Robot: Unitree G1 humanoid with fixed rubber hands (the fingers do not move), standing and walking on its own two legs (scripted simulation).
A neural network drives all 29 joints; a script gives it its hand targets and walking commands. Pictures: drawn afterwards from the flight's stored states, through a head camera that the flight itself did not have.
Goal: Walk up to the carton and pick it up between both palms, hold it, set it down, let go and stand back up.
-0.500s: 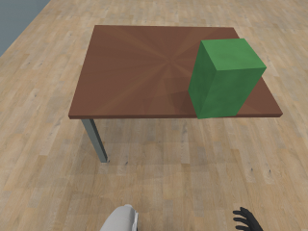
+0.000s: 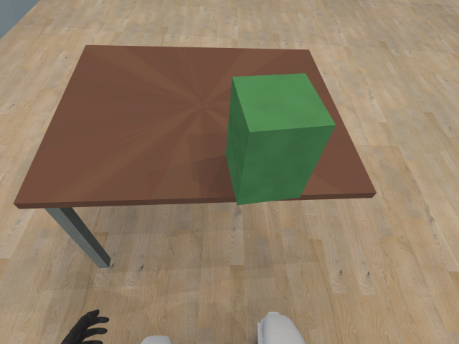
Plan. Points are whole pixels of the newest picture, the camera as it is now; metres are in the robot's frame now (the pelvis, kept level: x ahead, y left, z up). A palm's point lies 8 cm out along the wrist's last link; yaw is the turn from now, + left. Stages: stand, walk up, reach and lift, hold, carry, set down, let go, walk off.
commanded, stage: walk up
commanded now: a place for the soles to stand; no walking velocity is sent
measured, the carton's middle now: (269, 143) +0.55 -0.12 -0.03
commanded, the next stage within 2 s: none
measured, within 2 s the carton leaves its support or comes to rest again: neither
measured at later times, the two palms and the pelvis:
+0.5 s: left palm out of the picture +0.07 +0.16 -0.10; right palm (400, 305) +0.18 -0.33 -0.08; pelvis +0.05 -0.10 +0.02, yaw +5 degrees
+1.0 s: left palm out of the picture +0.10 +0.17 -0.09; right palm (395, 299) +0.19 -0.33 -0.08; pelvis +0.07 -0.09 +0.03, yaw +8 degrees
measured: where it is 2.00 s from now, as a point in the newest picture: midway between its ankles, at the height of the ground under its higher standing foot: outside the picture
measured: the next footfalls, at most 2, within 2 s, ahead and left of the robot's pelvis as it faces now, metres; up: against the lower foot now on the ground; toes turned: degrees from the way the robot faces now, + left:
right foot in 0.02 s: +0.12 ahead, -0.19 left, +0.00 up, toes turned -4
left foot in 0.38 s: +0.11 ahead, +0.02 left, +0.00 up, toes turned +3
